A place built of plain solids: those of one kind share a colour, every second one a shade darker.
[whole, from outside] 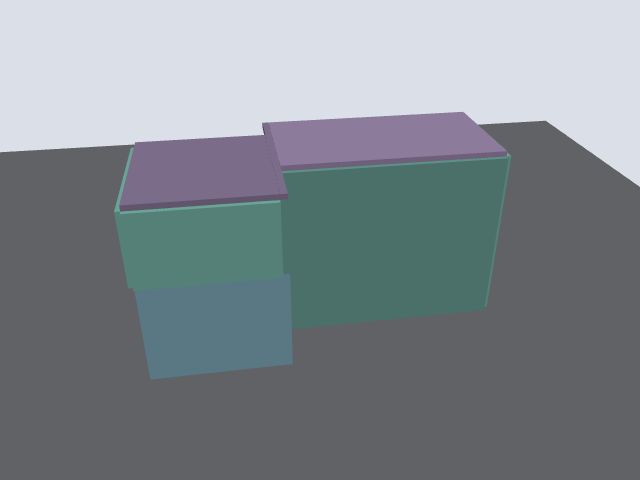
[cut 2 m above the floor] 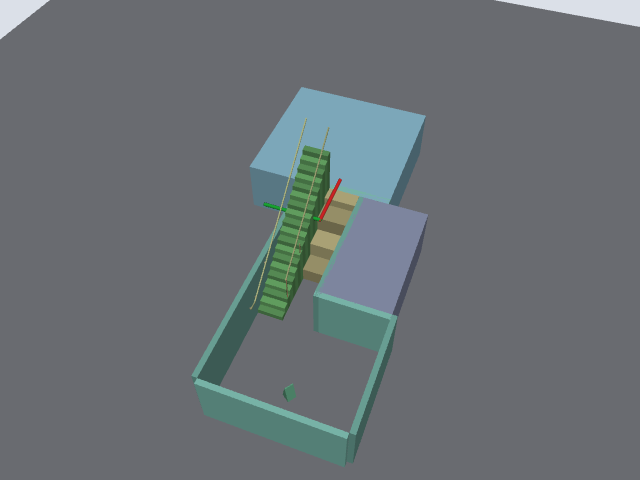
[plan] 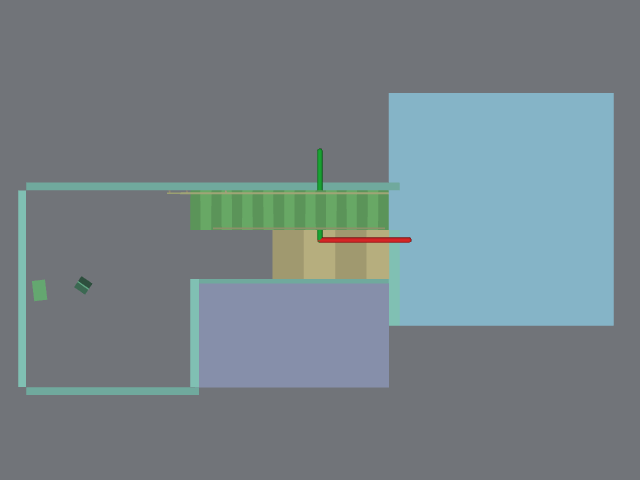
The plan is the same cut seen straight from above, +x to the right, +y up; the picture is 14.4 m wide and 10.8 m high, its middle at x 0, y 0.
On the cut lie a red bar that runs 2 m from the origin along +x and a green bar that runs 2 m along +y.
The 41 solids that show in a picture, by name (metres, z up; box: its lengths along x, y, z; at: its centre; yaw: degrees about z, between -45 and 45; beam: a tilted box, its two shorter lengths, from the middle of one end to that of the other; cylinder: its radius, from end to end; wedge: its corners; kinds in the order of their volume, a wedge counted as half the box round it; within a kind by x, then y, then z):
{
 "floor_1": {"box": [5.07, 5.24, 4.2], "at": [4.08, 0.69, 1.8]},
 "fill_1": {"box": [4.38, 2.34, 6.72], "at": [-0.63, -2.15, 3.31]},
 "wall_1": {"box": [0.18, 4.43, 6.73], "at": [-6.7, -1.1, 3.31]},
 "wall_2": {"box": [3.89, 0.18, 6.73], "at": [-4.67, -3.4, 3.31]},
 "wall_3": {"box": [0.2, 2.43, 6.73], "at": [-2.82, -2.09, 3.31]},
 "wall_4": {"box": [8.41, 0.18, 6.73], "at": [-2.41, 1.21, 3.31]},
 "wall_5": {"box": [4.47, 0.18, 6.73], "at": [-0.69, -0.97, 3.31]},
 "wall_6": {"box": [0.25, 2.16, 6.73], "at": [1.67, -0.85, 3.31]},
 "wall_7": {"box": [0.25, 2.19, 2.77], "at": [1.67, 2.21, 5.29]},
 "wall_8": {"box": [4.82, 0.18, 2.77], "at": [4.2, 3.4, 5.29]},
 "wall_9": {"box": [0.18, 5.24, 2.77], "at": [6.7, 0.69, 5.29]},
 "roof_1": {"box": [8.16, 4.43, 0.2], "at": [-2.53, -1.1, 6.78]},
 "roof_2": {"box": [0.25, 6.62, 0.2], "at": [1.67, 0.0, 6.78]},
 "roof_3": {"box": [4.82, 5.24, 0.2], "at": [4.2, 0.69, 6.78]},
 "tread_1": {"wedge": [[-2.92, 0.23, -0.05], [-2.92, 0.23, 0.19], [-2.92, 1.12, -0.05], [-2.92, 1.12, 0.19], [-2.69, 0.23, -0.05], [-2.69, 0.23, 0.19], [-2.69, 1.12, -0.05], [-2.69, 1.12, 0.19]]},
 "tread_2": {"wedge": [[-2.69, 0.23, -0.05], [-2.69, 0.23, 0.38], [-2.69, 1.12, -0.05], [-2.69, 1.12, 0.38], [-2.44, 0.23, -0.05], [-2.44, 0.23, 0.38], [-2.44, 1.12, -0.05], [-2.44, 1.12, 0.38]]},
 "tread_3": {"wedge": [[-2.45, 0.23, -0.05], [-2.45, 0.23, 0.58], [-2.44, 1.12, -0.05], [-2.44, 1.12, 0.57], [-2.21, 0.23, -0.05], [-2.21, 0.23, 0.57], [-2.21, 1.12, -0.05], [-2.21, 1.12, 0.57]]},
 "tread_4": {"wedge": [[-2.22, 1.12, -0.05], [-2.22, 1.12, 0.76], [-2.21, 0.23, -0.05], [-2.21, 0.23, 0.77], [-1.98, 0.23, -0.05], [-1.98, 0.23, 0.76], [-1.98, 1.12, -0.05], [-1.98, 1.12, 0.76]]},
 "tread_5": {"wedge": [[-1.98, 0.23, -0.05], [-1.98, 0.23, 0.95], [-1.98, 1.12, -0.05], [-1.98, 1.12, 0.95], [-1.75, 0.23, -0.05], [-1.75, 0.23, 0.95], [-1.74, 1.12, -0.05], [-1.74, 1.12, 0.95]]},
 "tread_6": {"wedge": [[-1.75, 0.23, -0.05], [-1.75, 0.23, 1.15], [-1.75, 1.12, -0.05], [-1.75, 1.12, 1.15], [-1.51, 0.23, -0.05], [-1.51, 0.23, 1.15], [-1.51, 1.12, -0.05], [-1.51, 1.12, 1.15]]},
 "tread_7": {"wedge": [[-1.52, 0.23, -0.05], [-1.52, 0.23, 1.34], [-1.52, 1.12, -0.05], [-1.52, 1.12, 1.35], [-1.27, 0.23, -0.05], [-1.27, 0.23, 1.34], [-1.27, 1.12, -0.05], [-1.27, 1.12, 1.35]]},
 "tread_8": {"wedge": [[-1.28, 1.12, -0.05], [-1.28, 1.12, 1.53], [-1.27, 0.23, -0.05], [-1.27, 0.23, 1.53], [-1.05, 1.12, -0.05], [-1.05, 1.12, 1.53], [-1.04, 0.23, -0.05], [-1.04, 0.23, 1.53]]},
 "tread_9": {"wedge": [[-1.05, 0.23, -0.05], [-1.05, 0.23, 1.73], [-1.05, 1.12, -0.05], [-1.05, 1.12, 1.73], [-0.8, 0.23, -0.05], [-0.8, 0.23, 1.73], [-0.8, 1.12, -0.05], [-0.8, 1.12, 1.73]]},
 "tread_10": {"wedge": [[-0.81, 0.23, -0.05], [-0.81, 0.23, 1.92], [-0.8, 1.12, -0.05], [-0.8, 1.12, 1.93], [-0.57, 0.23, -0.05], [-0.57, 0.23, 1.92], [-0.57, 1.12, -0.05], [-0.57, 1.12, 1.93]]},
 "tread_11": {"wedge": [[-0.58, 1.12, -0.05], [-0.58, 1.12, 2.12], [-0.57, 0.23, -0.05], [-0.57, 0.23, 2.12], [-0.33, 0.23, -0.05], [-0.33, 0.23, 2.12], [-0.32, 1.12, -0.05], [-0.32, 1.12, 2.12]]},
 "tread_12": {"wedge": [[-0.33, 0.23, -0.05], [-0.33, 0.23, 2.32], [-0.33, 1.12, -0.05], [-0.33, 1.12, 2.32], [-0.1, 1.12, -0.05], [-0.1, 1.12, 2.32], [-0.09, 0.23, -0.05], [-0.09, 0.23, 2.32]]},
 "tread_13": {"wedge": [[-0.1, 0.23, -0.05], [-0.1, 0.23, 2.5], [-0.1, 1.12, -0.05], [-0.1, 1.12, 2.51], [0.14, 0.23, -0.05], [0.14, 0.23, 2.5], [0.14, 1.12, -0.05], [0.14, 1.12, 2.51]]},
 "tread_14": {"wedge": [[0.13, 1.12, -0.05], [0.13, 1.12, 2.71], [0.14, 0.23, -0.05], [0.14, 0.23, 2.71], [0.38, 0.23, -0.05], [0.38, 0.23, 2.71], [0.38, 1.12, -0.05], [0.38, 1.12, 2.71]]},
 "tread_15": {"wedge": [[0.37, 0.23, -0.05], [0.37, 0.23, 2.9], [0.37, 1.12, -0.05], [0.37, 1.12, 2.91], [0.6, 0.23, -0.05], [0.6, 0.23, 2.9], [0.6, 1.12, -0.05], [0.6, 1.12, 2.9]]},
 "tread_16": {"wedge": [[0.6, 0.23, -0.05], [0.6, 0.23, 3.11], [0.6, 1.12, -0.05], [0.6, 1.12, 3.11], [0.83, 0.23, -0.05], [0.83, 0.23, 3.11], [0.83, 1.12, -0.05], [0.83, 1.12, 3.11]]},
 "tread_17": {"wedge": [[0.82, 0.23, -0.05], [0.82, 0.23, 3.3], [0.83, 1.12, -0.05], [0.83, 1.12, 3.3], [1.07, 0.23, -0.05], [1.07, 0.23, 3.3], [1.08, 1.12, -0.05], [1.08, 1.12, 3.3]]},
 "tread_18": {"wedge": [[1.07, 0.23, -0.05], [1.07, 0.23, 3.5], [1.07, 1.12, -0.05], [1.07, 1.12, 3.5], [1.31, 0.23, -0.05], [1.31, 0.23, 3.5], [1.31, 1.12, -0.05], [1.31, 1.12, 3.5]]},
 "tread_19": {"wedge": [[1.31, 0.23, -0.05], [1.31, 0.23, 3.7], [1.31, 1.12, -0.05], [1.31, 1.12, 3.7], [1.55, 0.23, -0.05], [1.55, 0.23, 3.7], [1.55, 1.12, -0.05], [1.55, 1.12, 3.7]]},
 "mass_1": {"box": [0.71, 1.1, 0.58], "at": [-0.71, -0.33, 0.24]},
 "mass_2": {"box": [0.71, 1.1, 1.16], "at": [-0.01, -0.33, 0.53]},
 "mass_3": {"box": [0.71, 1.1, 1.75], "at": [0.7, -0.33, 0.82]},
 "mass_4": {"box": [0.51, 1.1, 2.33], "at": [1.3, -0.33, 1.12]},
 "guard_rail_1": {"wedge": [[-3.14, 1.03, 0.92], [-3.14, 1.03, 0.97], [-3.14, 1.07, 0.92], [-3.14, 1.07, 0.97], [1.55, 1.03, 4.83], [1.55, 1.03, 4.88], [1.55, 1.07, 4.83], [1.55, 1.07, 4.88]]},
 "guard_rail_2": {"wedge": [[-2.41, 0.24, 1.54], [-2.41, 0.24, 1.59], [-2.41, 0.28, 1.54], [-2.41, 0.28, 1.59], [1.46, 0.24, 4.75], [1.46, 0.24, 4.8], [1.46, 0.28, 4.75], [1.46, 0.28, 4.8]]},
 "sign_1": {"wedge": [[-5.54, -1.06, 0.0], [-5.46, -0.95, 0.62], [-5.44, -0.92, 0.62], [-5.36, -0.81, 0.0], [-5.29, -1.23, 0.0], [-5.21, -1.12, 0.62], [-5.19, -1.09, 0.62], [-5.12, -0.98, 0.0]]},
 "bucket_1": {"box": [0.3, 0.46, 0.39], "at": [-6.31, -1.13, 0.14], "yaw": 6.7}
}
